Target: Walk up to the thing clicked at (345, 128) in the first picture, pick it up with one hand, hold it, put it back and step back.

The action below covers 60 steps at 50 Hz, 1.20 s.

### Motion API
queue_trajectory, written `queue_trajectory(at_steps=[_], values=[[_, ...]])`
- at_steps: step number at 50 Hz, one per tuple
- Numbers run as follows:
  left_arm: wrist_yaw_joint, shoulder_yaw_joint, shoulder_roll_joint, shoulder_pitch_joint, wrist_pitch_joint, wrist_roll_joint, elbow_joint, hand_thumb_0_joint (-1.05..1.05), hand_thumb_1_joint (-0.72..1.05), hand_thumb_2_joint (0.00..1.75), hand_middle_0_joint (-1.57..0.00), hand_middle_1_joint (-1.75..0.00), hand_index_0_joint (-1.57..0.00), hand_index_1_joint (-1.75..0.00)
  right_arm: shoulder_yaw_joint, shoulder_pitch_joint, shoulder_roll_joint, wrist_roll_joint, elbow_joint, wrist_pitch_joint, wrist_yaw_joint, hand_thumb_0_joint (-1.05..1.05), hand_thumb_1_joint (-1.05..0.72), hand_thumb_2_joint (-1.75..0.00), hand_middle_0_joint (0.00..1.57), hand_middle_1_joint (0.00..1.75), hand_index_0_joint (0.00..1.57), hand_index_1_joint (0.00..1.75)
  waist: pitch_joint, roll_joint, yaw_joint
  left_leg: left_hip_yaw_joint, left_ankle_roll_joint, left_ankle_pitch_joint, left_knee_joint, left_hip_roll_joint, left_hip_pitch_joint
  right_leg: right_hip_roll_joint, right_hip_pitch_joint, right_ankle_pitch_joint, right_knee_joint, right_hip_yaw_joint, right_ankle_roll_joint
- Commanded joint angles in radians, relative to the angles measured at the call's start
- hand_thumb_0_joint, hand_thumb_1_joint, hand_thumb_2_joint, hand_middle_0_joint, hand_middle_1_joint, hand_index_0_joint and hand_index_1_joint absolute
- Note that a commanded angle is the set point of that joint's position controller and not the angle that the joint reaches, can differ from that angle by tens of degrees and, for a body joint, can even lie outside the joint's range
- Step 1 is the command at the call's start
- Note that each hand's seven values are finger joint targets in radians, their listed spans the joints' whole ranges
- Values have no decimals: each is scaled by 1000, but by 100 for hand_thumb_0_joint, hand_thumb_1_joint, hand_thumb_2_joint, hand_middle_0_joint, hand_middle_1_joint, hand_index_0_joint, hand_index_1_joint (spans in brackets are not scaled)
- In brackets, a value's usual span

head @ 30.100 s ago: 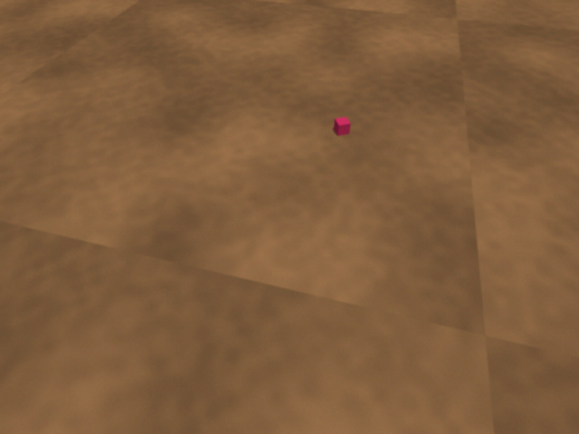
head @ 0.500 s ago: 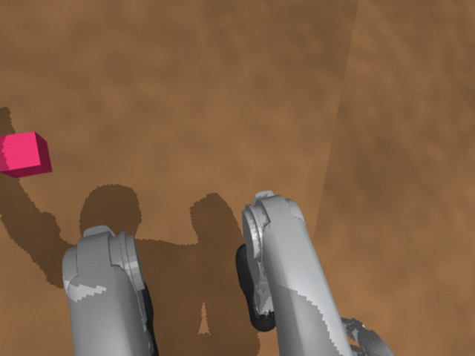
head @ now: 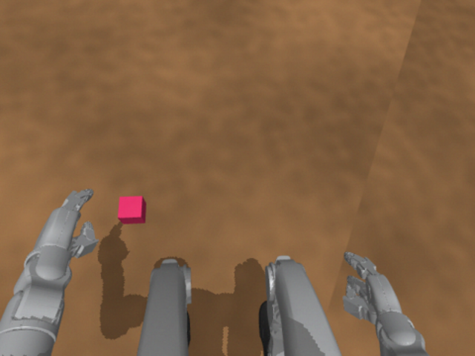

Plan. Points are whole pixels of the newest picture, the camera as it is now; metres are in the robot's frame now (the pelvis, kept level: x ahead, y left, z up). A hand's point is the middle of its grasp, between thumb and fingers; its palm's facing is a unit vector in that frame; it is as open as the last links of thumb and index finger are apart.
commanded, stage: home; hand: left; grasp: from above
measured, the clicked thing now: (132, 210) +0.51 +0.28 -0.51
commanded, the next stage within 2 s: none
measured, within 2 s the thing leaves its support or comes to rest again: neither
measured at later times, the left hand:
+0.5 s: hand (72, 273) +0.24 +0.19 +0.10, palm faces +0.11 -0.97 -0.21, open 7.4 cm
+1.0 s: hand (62, 292) +0.22 +0.18 +0.13, palm faces +0.11 -0.97 -0.20, open 7.4 cm
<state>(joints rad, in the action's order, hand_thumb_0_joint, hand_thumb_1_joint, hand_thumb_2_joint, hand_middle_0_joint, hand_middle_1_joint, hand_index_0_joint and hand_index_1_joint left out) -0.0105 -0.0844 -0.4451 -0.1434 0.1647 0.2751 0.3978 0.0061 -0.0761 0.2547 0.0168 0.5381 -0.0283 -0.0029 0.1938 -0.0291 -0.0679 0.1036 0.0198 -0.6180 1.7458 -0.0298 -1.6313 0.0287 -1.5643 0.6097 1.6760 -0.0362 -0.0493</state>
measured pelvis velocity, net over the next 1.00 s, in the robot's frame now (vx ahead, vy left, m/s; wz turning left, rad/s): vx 0.07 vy -0.01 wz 0.06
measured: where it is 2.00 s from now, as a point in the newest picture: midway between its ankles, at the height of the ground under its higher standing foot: outside the picture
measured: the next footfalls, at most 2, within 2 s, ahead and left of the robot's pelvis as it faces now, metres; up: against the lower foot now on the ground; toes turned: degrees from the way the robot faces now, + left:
none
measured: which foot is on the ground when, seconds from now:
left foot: down 0.00-1.00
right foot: down 0.00-1.00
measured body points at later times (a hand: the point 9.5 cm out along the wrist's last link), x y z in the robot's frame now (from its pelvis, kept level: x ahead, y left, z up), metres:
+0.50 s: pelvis +0.06 -0.01 +0.16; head +0.09 +0.01 +0.61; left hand +0.23 +0.24 +0.12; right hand +0.20 -0.25 +0.08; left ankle +0.07 +0.13 -0.51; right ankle +0.08 -0.15 -0.51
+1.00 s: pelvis +0.07 -0.01 +0.18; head +0.09 +0.00 +0.63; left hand +0.21 +0.23 +0.15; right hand +0.26 -0.24 +0.12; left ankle +0.07 +0.13 -0.51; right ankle +0.08 -0.15 -0.51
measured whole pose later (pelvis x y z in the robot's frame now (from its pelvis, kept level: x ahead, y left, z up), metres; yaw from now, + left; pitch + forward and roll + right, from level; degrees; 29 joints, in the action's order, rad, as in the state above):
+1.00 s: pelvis +0.07 -0.01 +0.18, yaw +4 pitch +9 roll -3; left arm 0.01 -0.03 -0.21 0.49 0.46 -0.04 -0.12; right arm 0.04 -0.27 0.22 0.00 0.53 -0.25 0.18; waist 0.15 -0.05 -0.03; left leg 0.07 0.03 -0.48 1.01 -0.05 -0.69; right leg 0.03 -0.63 0.47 0.94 -0.06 -0.03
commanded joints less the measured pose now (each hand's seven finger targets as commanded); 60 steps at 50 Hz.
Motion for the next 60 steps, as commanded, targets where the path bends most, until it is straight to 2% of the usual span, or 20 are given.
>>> queue_trajectory(at_steps=[1,5,7,11,14,15,16,18,19,21,23,24,29,36,41,44,45,53,59,60], values=[[61,-94,-159,-89,15,-106,-286,0,90,90,-20,-30,-20,-30,-62,-64,151,16,-100,-52,39,0,-90,-90,20,30,20,30,410,-141,-21,4,-36,-2,-403,10,517,-28,305,-52,-322,0,70],[80,-70,-85,42,84,-174,-347,0,90,90,-20,-30,-20,-30,-46,-68,128,24,-118,-71,67,0,-90,-90,20,30,20,30,362,-120,-23,-1,-33,18,-494,14,610,-30,424,-71,-431,9,67],[89,-68,-58,88,115,-208,-391,0,90,90,-20,-30,-20,-30,-37,-84,117,26,-116,-83,85,0,-90,-90,20,30,20,30,361,-115,-21,-2,-30,64,-535,13,672,-32,497,-114,-482,9,65],[96,-63,14,203,171,-280,-433,0,90,90,-20,-30,-20,-30,-19,-103,105,27,-116,-112,123,0,-90,-90,20,30,20,30,276,-72,-19,7,-28,105,-628,12,738,-35,615,-159,-580,6,60],[95,-72,33,286,199,-315,-471,0,90,90,-20,-30,-20,-30,-13,-126,94,25,-116,-136,153,0,-90,-90,20,30,20,30,241,-64,-17,-15,-29,177,-676,15,795,-39,712,-211,-656,4,57],[93,-61,56,319,205,-324,-479,0,90,90,-20,-30,-20,-30,-11,-133,90,25,-118,-144,159,0,-90,-90,20,30,20,30,217,-52,-19,-15,-28,193,-697,16,811,-40,736,-223,-677,2,56],[91,-52,72,347,212,-331,-495,0,90,90,-20,-30,-20,-30,-7,-139,82,24,-123,-152,166,0,-90,-90,20,30,20,30,196,-49,-15,-22,-28,208,-717,19,827,-40,761,-234,-704,2,56],[88,-67,75,407,222,-344,-529,0,90,90,-20,-30,-20,-30,-10,-153,82,20,-136,-166,178,0,-90,-90,20,30,20,30,169,-47,-2,-25,-27,220,-763,20,871,-43,810,-241,-749,-4,54],[85,-55,89,436,228,-348,-551,0,90,90,-20,-30,-20,-30,-10,-161,77,20,-142,-172,183,0,-90,-90,20,30,20,30,163,-49,-2,-38,-28,240,-779,24,892,-44,834,-258,-775,-5,54],[81,-59,94,472,235,-349,-600,0,90,90,-20,-30,-20,-30,-13,-171,75,16,-148,-186,190,0,-90,-90,20,30,20,30,144,-59,7,-43,-24,262,-816,22,937,-47,868,-275,-802,-9,53],[76,-40,112,527,238,-344,-639,0,90,90,-20,-30,-20,-30,-16,-172,71,9,-154,-197,196,0,-90,-90,20,30,20,30,124,-69,8,-45,-21,284,-848,21,968,-53,888,-288,-824,-20,54],[75,-31,114,554,242,-340,-663,0,90,90,-20,-30,-20,-30,-12,-169,67,10,-164,-203,199,0,-90,-90,20,30,20,30,111,-63,19,-46,-23,296,-857,24,974,-52,904,-298,-837,-25,53],[59,-8,138,629,257,-336,-696,0,90,90,-20,-30,-20,-30,-18,-166,68,4,-174,-223,206,0,-90,-90,20,30,20,30,50,-9,9,-64,-33,312,-888,31,1005,-56,940,-307,-892,-32,48],[36,-7,130,604,253,-323,-690,0,90,90,-20,-30,-20,-30,-24,-146,78,-8,-166,-253,206,0,-90,-90,20,30,20,30,-6,26,11,-72,-36,306,-903,32,1018,-50,942,-294,-907,-44,40],[27,-9,122,586,245,-316,-711,0,90,92,-20,-31,-20,-31,-28,-141,84,-12,-160,-269,200,0,-90,-90,20,30,20,30,23,-20,21,-69,-29,310,-913,30,1044,-47,947,-296,-895,-42,44],[30,-15,119,598,243,-316,-729,0,90,91,-20,-31,-20,-31,-31,-141,83,-15,-156,-275,199,0,-90,-90,20,30,20,30,58,-39,22,-71,-25,364,-900,30,1064,-47,969,-346,-881,-42,44],[30,-3,124,606,245,-316,-718,0,88,90,-20,-31,-20,-31,-29,-141,85,-14,-153,-275,199,0,-90,-90,20,30,20,30,53,-25,22,-71,-26,374,-895,33,1060,-47,973,-360,-885,-41,41],[37,-2,123,608,246,-315,-708,0,90,90,-20,-30,-20,-30,-24,-128,84,-13,-151,-273,198,0,-90,-90,20,30,20,30,28,-15,30,-65,-28,342,-906,29,1044,-49,965,-327,-888,-46,44],[35,-4,128,606,243,-322,-714,0,90,90,-20,-30,-20,-30,-29,-141,86,-15,-146,-278,201,0,-90,-90,20,30,20,30,59,-5,24,-65,-26,370,-895,28,1054,-49,977,-353,-882,-42,43],[35,-11,124,619,245,-321,-691,0,90,90,-20,-30,-20,-30,-29,-136,85,-14,-145,-276,201,0,-90,-90,20,30,20,30,36,-9,33,-69,-26,359,-897,28,1041,-49,968,-346,-886,-44,41]])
